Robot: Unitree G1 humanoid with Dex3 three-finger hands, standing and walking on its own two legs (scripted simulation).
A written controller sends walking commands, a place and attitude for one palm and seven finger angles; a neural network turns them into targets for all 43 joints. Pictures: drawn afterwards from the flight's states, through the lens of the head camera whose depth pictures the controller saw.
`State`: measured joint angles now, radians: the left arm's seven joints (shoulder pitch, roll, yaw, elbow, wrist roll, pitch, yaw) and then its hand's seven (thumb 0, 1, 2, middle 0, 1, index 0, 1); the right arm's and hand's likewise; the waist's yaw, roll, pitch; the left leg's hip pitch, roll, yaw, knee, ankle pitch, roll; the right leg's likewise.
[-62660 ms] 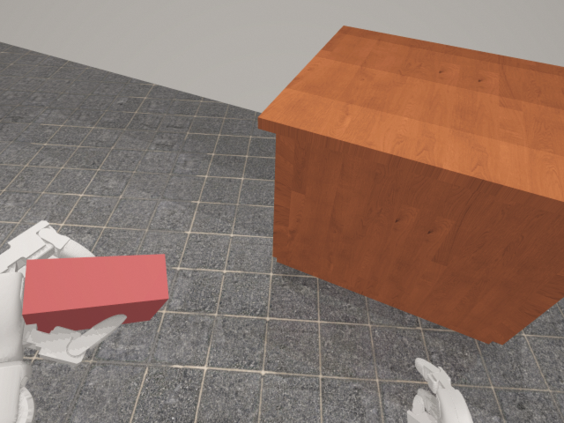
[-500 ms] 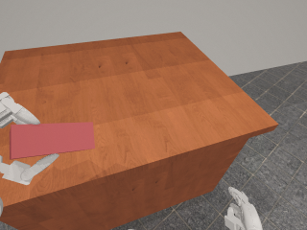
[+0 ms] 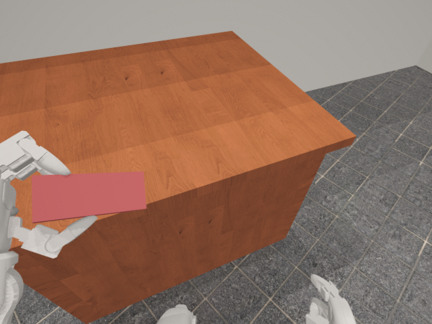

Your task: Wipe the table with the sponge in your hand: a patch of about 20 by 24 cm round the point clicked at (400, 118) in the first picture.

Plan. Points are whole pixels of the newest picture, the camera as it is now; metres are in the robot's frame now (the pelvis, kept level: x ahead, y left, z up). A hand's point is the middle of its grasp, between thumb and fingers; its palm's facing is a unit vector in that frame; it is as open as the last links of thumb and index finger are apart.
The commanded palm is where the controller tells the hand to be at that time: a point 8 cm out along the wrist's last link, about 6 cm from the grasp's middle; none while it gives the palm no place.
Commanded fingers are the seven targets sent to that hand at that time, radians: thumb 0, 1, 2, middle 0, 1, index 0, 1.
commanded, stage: step back with the hand held close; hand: left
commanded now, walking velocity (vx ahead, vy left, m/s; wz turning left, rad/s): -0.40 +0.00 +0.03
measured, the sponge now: (103, 196) +0.25 +0.18 +0.18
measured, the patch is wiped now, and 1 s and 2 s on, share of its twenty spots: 1.00 1.00 1.00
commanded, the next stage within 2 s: stop stepping back and stand still in 0.14 s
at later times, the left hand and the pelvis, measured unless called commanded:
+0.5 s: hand out of the picture +0.02 +0.19 +0.22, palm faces +0.41 -0.82 -0.40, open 9.3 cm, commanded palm -0.03 +0.25 +0.22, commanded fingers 0.00 0.10 1.30 -1.20 -1.60 -1.20 -1.60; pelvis -0.18 -0.03 -0.01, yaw +2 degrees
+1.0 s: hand out of the picture -0.14 +0.16 +0.21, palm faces +0.40 -0.81 -0.42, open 9.3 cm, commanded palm -0.20 +0.20 +0.22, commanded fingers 0.00 0.10 1.30 -1.20 -1.60 -1.20 -1.60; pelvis -0.36 -0.08 -0.02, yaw +0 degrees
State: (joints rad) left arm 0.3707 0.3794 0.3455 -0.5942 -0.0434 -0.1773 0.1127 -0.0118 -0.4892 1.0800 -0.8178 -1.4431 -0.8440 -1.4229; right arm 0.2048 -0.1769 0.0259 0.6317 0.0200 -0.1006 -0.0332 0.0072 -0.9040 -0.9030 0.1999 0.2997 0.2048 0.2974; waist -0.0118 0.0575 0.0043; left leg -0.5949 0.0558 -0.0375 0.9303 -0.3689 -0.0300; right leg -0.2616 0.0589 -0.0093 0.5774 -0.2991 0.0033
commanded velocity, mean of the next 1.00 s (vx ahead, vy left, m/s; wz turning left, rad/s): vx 0.21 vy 0.05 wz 0.01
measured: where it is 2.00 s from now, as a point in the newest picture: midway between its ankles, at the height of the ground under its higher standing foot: outside the picture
